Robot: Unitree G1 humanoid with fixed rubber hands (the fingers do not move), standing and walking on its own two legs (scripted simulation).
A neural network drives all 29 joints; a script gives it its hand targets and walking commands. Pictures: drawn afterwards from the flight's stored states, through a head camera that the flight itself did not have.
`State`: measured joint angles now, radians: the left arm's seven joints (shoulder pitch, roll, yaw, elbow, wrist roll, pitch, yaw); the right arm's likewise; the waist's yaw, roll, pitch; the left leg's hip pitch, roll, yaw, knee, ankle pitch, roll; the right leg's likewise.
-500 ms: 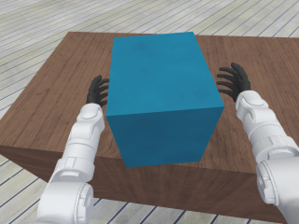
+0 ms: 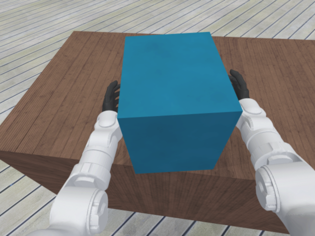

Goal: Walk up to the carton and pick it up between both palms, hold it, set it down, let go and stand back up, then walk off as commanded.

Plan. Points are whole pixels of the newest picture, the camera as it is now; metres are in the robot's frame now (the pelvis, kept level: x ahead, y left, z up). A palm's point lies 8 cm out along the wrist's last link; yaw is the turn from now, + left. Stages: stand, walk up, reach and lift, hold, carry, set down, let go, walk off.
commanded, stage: reach and lift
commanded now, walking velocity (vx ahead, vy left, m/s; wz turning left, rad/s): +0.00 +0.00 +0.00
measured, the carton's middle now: (171, 105) +0.47 +0.05 +0.06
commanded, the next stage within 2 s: none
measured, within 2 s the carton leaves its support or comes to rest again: leaves its support in 1.48 s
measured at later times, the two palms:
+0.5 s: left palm (111, 111) +0.41 +0.20 +0.09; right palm (236, 102) +0.47 -0.12 +0.10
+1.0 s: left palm (111, 113) +0.40 +0.19 +0.09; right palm (237, 106) +0.46 -0.12 +0.10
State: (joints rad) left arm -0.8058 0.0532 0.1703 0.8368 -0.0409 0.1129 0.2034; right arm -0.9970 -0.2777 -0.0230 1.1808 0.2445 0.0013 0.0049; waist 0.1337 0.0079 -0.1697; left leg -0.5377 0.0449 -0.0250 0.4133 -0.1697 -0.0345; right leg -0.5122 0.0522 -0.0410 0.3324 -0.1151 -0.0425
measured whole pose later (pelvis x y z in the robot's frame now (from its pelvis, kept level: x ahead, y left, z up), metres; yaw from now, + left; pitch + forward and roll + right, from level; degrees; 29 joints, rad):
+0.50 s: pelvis +0.01 +0.00 +0.01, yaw +1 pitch +11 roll -1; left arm -0.74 -0.06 0.39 0.73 0.24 0.11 0.12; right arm -0.92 -0.13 -0.35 1.13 -0.14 -0.07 0.03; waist 0.10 0.00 -0.10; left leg -0.37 0.03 -0.01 0.34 -0.17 -0.03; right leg -0.36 0.04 -0.04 0.29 -0.13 -0.04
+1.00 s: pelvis +0.02 +0.00 +0.01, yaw +1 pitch +7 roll +0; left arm -0.65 -0.09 0.39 0.64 0.26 0.15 0.09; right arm -0.82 -0.08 -0.40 1.07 -0.20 -0.13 0.05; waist 0.08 -0.02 -0.05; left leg -0.24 0.04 0.02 0.30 -0.18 -0.02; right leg -0.24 0.03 -0.05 0.28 -0.16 -0.04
